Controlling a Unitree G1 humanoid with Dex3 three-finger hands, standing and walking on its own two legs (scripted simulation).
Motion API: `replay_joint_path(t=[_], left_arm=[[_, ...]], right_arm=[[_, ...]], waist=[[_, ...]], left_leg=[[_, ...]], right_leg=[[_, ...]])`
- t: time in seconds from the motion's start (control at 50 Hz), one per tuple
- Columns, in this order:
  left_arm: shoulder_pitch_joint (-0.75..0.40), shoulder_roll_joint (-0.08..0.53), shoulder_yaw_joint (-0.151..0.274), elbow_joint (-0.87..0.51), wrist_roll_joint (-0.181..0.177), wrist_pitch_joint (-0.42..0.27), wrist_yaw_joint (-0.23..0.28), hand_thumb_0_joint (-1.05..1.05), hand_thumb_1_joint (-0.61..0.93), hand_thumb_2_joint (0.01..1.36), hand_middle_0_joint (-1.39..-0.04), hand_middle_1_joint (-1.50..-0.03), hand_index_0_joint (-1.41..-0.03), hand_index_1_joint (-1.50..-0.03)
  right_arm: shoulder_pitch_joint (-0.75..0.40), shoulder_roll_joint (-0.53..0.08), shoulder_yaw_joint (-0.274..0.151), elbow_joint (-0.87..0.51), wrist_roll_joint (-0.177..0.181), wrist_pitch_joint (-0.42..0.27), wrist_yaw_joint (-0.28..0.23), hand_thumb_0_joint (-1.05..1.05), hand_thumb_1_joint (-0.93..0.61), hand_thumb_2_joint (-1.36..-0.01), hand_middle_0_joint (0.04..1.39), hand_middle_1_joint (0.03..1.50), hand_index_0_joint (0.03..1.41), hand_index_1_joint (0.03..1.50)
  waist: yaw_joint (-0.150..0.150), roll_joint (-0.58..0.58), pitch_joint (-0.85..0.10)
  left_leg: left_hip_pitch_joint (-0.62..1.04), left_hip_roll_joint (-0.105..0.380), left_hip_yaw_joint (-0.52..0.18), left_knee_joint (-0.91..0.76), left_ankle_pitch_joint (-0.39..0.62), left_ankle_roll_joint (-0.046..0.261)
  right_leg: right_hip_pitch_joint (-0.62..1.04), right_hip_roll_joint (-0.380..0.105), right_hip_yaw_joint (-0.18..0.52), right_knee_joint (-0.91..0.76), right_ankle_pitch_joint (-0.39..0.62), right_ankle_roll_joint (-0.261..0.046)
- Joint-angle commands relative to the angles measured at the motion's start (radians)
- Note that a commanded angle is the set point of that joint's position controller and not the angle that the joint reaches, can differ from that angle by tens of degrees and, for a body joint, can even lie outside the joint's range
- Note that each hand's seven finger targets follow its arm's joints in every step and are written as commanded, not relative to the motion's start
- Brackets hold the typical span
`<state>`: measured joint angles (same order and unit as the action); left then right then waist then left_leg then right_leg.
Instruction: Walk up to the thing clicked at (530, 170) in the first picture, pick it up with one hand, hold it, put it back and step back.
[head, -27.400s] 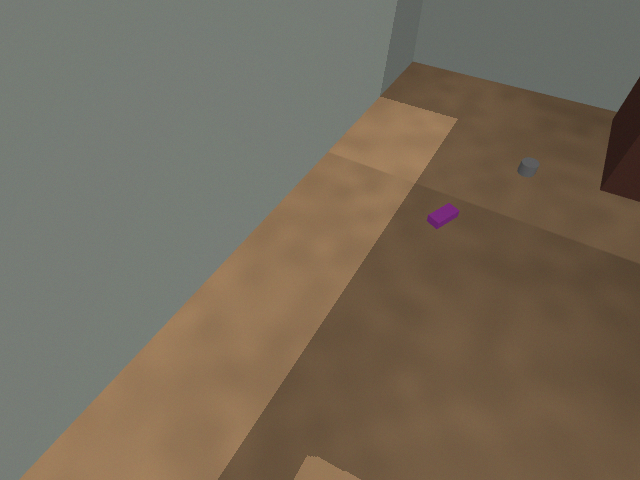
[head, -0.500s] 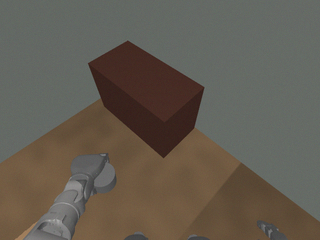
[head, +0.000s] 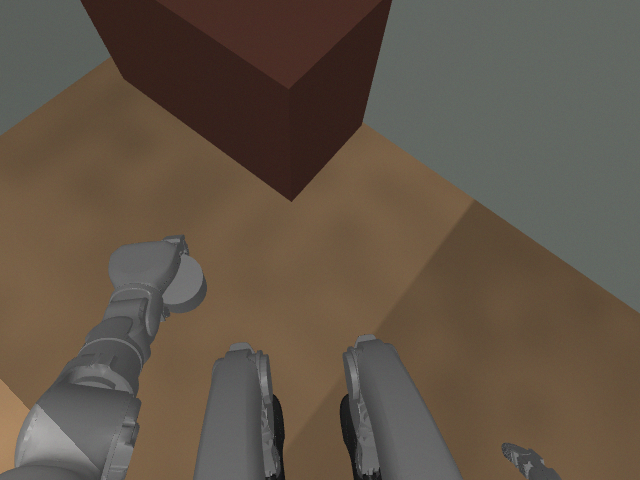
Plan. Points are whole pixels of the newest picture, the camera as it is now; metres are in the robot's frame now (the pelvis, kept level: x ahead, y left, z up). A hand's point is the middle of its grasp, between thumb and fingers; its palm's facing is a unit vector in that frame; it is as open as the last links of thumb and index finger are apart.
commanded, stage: crouch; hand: left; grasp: from above
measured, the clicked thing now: (178, 284) +0.40 +0.20 -0.18
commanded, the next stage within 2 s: lower in 1.00 s
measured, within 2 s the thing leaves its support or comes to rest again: neither
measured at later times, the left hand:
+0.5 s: hand (184, 293) +0.41 +0.22 -0.29, palm faces -0.46 -0.05 -0.89, open 10.4 cm
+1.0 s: hand (192, 297) +0.42 +0.22 -0.35, palm faces -0.46 -0.05 -0.89, open 10.4 cm
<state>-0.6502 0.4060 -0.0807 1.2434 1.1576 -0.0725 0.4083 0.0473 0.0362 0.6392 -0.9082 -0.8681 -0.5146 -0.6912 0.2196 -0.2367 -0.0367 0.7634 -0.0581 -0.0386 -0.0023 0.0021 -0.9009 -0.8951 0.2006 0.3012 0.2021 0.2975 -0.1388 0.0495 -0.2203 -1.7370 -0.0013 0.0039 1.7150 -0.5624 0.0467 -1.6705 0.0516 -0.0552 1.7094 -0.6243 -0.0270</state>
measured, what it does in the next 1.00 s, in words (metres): lowers itself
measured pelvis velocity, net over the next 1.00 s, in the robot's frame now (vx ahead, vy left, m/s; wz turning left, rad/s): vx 0.00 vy -0.01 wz -0.08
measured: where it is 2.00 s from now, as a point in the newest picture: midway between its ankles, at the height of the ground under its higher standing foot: (317, 462)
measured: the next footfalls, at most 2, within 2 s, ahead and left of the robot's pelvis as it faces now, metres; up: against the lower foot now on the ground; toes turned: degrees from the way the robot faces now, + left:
none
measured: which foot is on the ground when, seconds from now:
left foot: down 0.00-1.00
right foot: down 0.00-1.00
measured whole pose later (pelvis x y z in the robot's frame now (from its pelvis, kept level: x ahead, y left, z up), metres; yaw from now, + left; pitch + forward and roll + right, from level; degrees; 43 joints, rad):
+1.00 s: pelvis +0.00 -0.01 -0.16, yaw -5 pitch +37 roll -5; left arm -0.80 0.56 0.07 1.39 1.21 -0.15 0.51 0.02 0.00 0.69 -0.85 -0.80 -0.53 -0.69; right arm 0.13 -0.23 0.00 0.80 -0.15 -0.09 0.12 0.00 -0.92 -0.90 0.20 0.30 0.20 0.30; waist -0.18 -0.01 -0.12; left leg -2.22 0.05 -0.05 2.24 -0.66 0.04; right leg -2.15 0.08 -0.14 2.20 -0.71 -0.06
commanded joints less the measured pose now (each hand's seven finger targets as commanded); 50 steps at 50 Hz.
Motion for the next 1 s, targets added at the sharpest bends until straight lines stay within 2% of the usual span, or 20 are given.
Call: replay_joint_path(t=[0.0, 0.16, 0.18, 0.34, 0.4, 0.42, 0.44, 0.48, 0.52, 0.54, 0.56, 0.6, 0.62, 0.68, 0.74, 0.8, 0.82, 0.9, 0.96, 0.98], left_arm=[[-0.443, 0.258, 0.059, -0.179, -0.003, -0.023, 0.094, 0.000, 0.516, 0.954, -0.895, -0.882, -0.914, -0.865], [-0.433, 0.264, 0.074, -0.081, 0.006, -0.016, 0.136, 0.000, 0.527, 1.019, -0.919, -0.900, -0.928, -0.892], [-0.449, 0.246, 0.065, -0.084, 0.004, -0.017, 0.134, 0.000, 0.544, 1.025, -0.923, -0.915, -0.936, -0.904], [-0.438, 0.275, 0.096, -0.072, 0.015, -0.035, 0.132, 0.000, 0.493, 0.991, -0.898, -0.860, -0.903, -0.857], [-0.387, 0.266, 0.102, -0.056, 0.030, -0.042, 0.133, 0.000, 0.471, 0.957, -0.880, -0.848, -0.889, -0.839], [-0.387, 0.295, 0.124, -0.071, 0.030, -0.046, 0.138, 0.000, 0.459, 0.964, -0.877, -0.844, -0.883, -0.839], [-0.426, 0.323, 0.138, -0.098, 0.036, -0.051, 0.143, 0.000, 0.432, 0.999, -0.868, -0.833, -0.864, -0.838], [-0.426, 0.296, 0.126, -0.101, 0.036, -0.058, 0.145, 0.000, 0.428, 0.978, -0.853, -0.855, -0.857, -0.852], [-0.399, 0.291, 0.128, -0.060, 0.032, -0.058, 0.152, 0.000, 0.399, 0.955, -0.845, -0.819, -0.843, -0.822], [-0.446, 0.343, 0.162, -0.116, 0.034, -0.066, 0.159, 0.000, 0.413, 0.961, -0.840, -0.839, -0.844, -0.835], [-0.439, 0.351, 0.164, -0.110, 0.040, -0.068, 0.163, 0.000, 0.411, 0.958, -0.844, -0.834, -0.847, -0.832], [-0.377, 0.295, 0.135, -0.054, 0.039, -0.063, 0.159, 0.000, 0.412, 0.978, -0.859, -0.827, -0.855, -0.833], [-0.424, 0.315, 0.144, -0.068, 0.040, -0.066, 0.162, 0.000, 0.403, 0.962, -0.839, -0.831, -0.840, -0.831], [-0.459, 0.367, 0.177, -0.103, 0.038, -0.074, 0.169, 0.000, 0.406, 0.957, -0.838, -0.839, -0.841, -0.837], [-0.421, 0.338, 0.163, -0.038, 0.035, -0.071, 0.166, 0.000, 0.384, 0.953, -0.830, -0.815, -0.826, -0.818], [-0.464, 0.377, 0.173, -0.049, 0.035, -0.076, 0.162, 0.000, 0.403, 0.950, -0.842, -0.814, -0.839, -0.816], [-0.445, 0.400, 0.190, -0.043, 0.034, -0.076, 0.163, 0.000, 0.404, 0.952, -0.848, -0.811, -0.843, -0.816], [-0.419, 0.358, 0.169, 0.023, 0.036, -0.076, 0.156, 0.000, 0.410, 0.938, -0.847, -0.795, -0.842, -0.800], [-0.461, 0.414, 0.188, -0.011, 0.031, -0.083, 0.154, 0.000, 0.397, 0.911, -0.849, -0.757, -0.840, -0.766], [-0.422, 0.399, 0.179, 0.023, 0.036, -0.081, 0.151, 0.000, 0.406, 0.893, -0.851, -0.767, -0.847, -0.772]], right_arm=[[0.101, -0.212, -0.056, -0.057, -0.010, -0.046, -0.013, 0.000, -0.900, -0.900, 0.199, 0.299, 0.199, 0.299], [0.101, -0.183, -0.032, -0.029, -0.034, -0.054, 0.022, 0.000, -0.908, -0.904, 0.199, 0.299, 0.199, 0.299], [0.103, -0.183, -0.031, -0.024, -0.038, -0.055, 0.029, 0.000, -0.908, -0.904, 0.199, 0.299, 0.199, 0.299], [0.095, -0.189, -0.039, -0.009, -0.053, -0.054, 0.064, 0.000, -0.909, -0.904, 0.199, 0.299, 0.199, 0.299], [0.095, -0.186, -0.036, -0.014, -0.059, -0.053, 0.079, 0.000, -0.909, -0.904, 0.199, 0.299, 0.199, 0.299], [0.096, -0.194, -0.039, -0.012, -0.059, -0.053, 0.084, 0.000, -0.911, -0.905, 0.199, 0.299, 0.199, 0.299], [0.093, -0.201, -0.047, -0.007, -0.059, -0.053, 0.083, 0.000, -0.908, -0.905, 0.199, 0.299, 0.199, 0.299], [0.103, -0.194, -0.043, -0.011, -0.064, -0.056, 0.095, 0.000, -0.913, -0.905, 0.199, 0.299, 0.199, 0.299], [0.087, -0.190, -0.038, -0.018, -0.063, -0.056, 0.100, 0.000, -0.913, -0.905, 0.199, 0.299, 0.199, 0.299], [0.109, -0.201, -0.044, -0.007, -0.068, -0.058, 0.100, 0.000, -0.911, -0.904, 0.199, 0.299, 0.199, 0.299], [0.109, -0.199, -0.043, -0.002, -0.070, -0.059, 0.103, 0.000, -0.913, -0.905, 0.199, 0.299, 0.199, 0.299], [0.099, -0.197, -0.041, -0.008, -0.072, -0.060, 0.108, 0.000, -0.914, -0.906, 0.199, 0.299, 0.199, 0.299], [0.103, -0.198, -0.041, -0.003, -0.072, -0.060, 0.110, 0.000, -0.912, -0.905, 0.199, 0.299, 0.199, 0.299], [0.118, -0.197, -0.042, 0.004, -0.078, -0.062, 0.110, 0.000, -0.914, -0.905, 0.199, 0.300, 0.199, 0.300], [0.105, -0.199, -0.039, 0.002, -0.077, -0.063, 0.112, 0.000, -0.912, -0.905, 0.199, 0.300, 0.199, 0.300], [0.111, -0.199, -0.032, 0.009, -0.078, -0.064, 0.113, 0.000, -0.912, -0.905, 0.199, 0.300, 0.199, 0.300], [0.108, -0.204, -0.035, 0.014, -0.078, -0.064, 0.111, 0.000, -0.913, -0.905, 0.199, 0.300, 0.199, 0.300], [0.096, -0.201, -0.025, 0.012, -0.082, -0.064, 0.112, 0.000, -0.910, -0.904, 0.199, 0.300, 0.199, 0.300], [0.102, -0.203, -0.019, 0.018, -0.082, -0.063, 0.109, 0.000, -0.910, -0.905, 0.199, 0.300, 0.199, 0.300], [0.100, -0.204, -0.015, 0.012, -0.082, -0.060, 0.110, 0.000, -0.913, -0.905, 0.199, 0.300, 0.199, 0.300]], waist=[[-0.019, 0.093, -0.582], [-0.017, 0.134, -0.664], [-0.029, 0.159, -0.659], [-0.027, 0.183, -0.626], [-0.017, 0.212, -0.618], [-0.006, 0.214, -0.625], [-0.008, 0.212, -0.634], [-0.027, 0.205, -0.618], [-0.021, 0.176, -0.630], [-0.027, 0.174, -0.655], [-0.017, 0.206, -0.646], [-0.023, 0.183, -0.636], [-0.034, 0.179, -0.624], [-0.023, 0.193, -0.643], [-0.030, 0.171, -0.604], [-0.029, 0.173, -0.616], [-0.011, 0.175, -0.602], [-0.029, 0.155, -0.572], [-0.020, 0.155, -0.586], [-0.017, 0.148, -0.583]], left_leg=[[0.425, -0.017, -0.074, -0.142, -0.053, -0.022], [0.367, -0.015, -0.045, 0.015, 0.075, -0.014], [0.364, -0.013, -0.054, 0.025, 0.101, -0.018], [0.306, 0.001, -0.068, 0.111, 0.135, -0.020], [0.316, 0.004, -0.082, 0.124, 0.161, -0.030], [0.313, 0.006, -0.082, 0.133, 0.170, -0.030], [0.307, 0.010, -0.083, 0.140, 0.151, -0.029], [0.288, 0.010, -0.081, 0.164, 0.153, -0.026], [0.239, 0.006, -0.063, 0.196, 0.143, -0.014], [0.250, 0.010, -0.071, 0.204, 0.149, -0.016], [0.237, 0.009, -0.064, 0.210, 0.145, -0.020], [0.223, 0.010, -0.061, 0.226, 0.135, -0.017], [0.201, 0.011, -0.065, 0.231, 0.115, -0.017], [0.184, 0.010, -0.057, 0.252, 0.106, -0.015], [0.144, 0.013, -0.057, 0.269, 0.066, -0.013], [0.117, 0.011, -0.053, 0.286, 0.060, -0.009], [0.112, 0.015, -0.055, 0.284, 0.052, -0.011], [0.061, 0.015, -0.047, 0.316, 0.034, -0.007], [0.032, 0.014, -0.039, 0.335, 0.049, -0.003], [0.014, 0.012, -0.035, 0.339, 0.055, -0.002]], right_leg=[[0.083, -0.008, -0.003, -0.180, 0.034, -0.027], [0.033, 0.001, -0.005, -0.083, 0.147, -0.022], [0.015, -0.001, -0.010, -0.056, 0.170, -0.023], [-0.072, 0.013, -0.030, 0.039, 0.196, -0.023], [-0.105, 0.012, -0.042, 0.082, 0.199, -0.026], [-0.111, 0.014, -0.043, 0.094, 0.203, -0.027], [-0.133, 0.017, -0.045, 0.101, 0.190, -0.027], [-0.128, 0.015, -0.044, 0.112, 0.206, -0.024], [-0.104, 0.025, -0.038, 0.115, 0.218, -0.020], [-0.111, 0.020, -0.040, 0.127, 0.223, -0.018], [-0.116, 0.019, -0.038, 0.144, 0.218, -0.022], [-0.128, 0.025, -0.040, 0.145, 0.210, -0.019], [-0.138, 0.026, -0.042, 0.150, 0.198, -0.019], [-0.127, 0.024, -0.038, 0.167, 0.198, -0.019], [-0.159, 0.028, -0.042, 0.176, 0.167, -0.017], [-0.151, 0.030, -0.042, 0.190, 0.163, -0.017], [-0.167, 0.030, -0.045, 0.199, 0.152, -0.019], [-0.181, 0.034, -0.046, 0.207, 0.141, -0.016], [-0.143, 0.038, -0.041, 0.214, 0.161, -0.013], [-0.126, 0.038, -0.040, 0.218, 0.172, -0.012]])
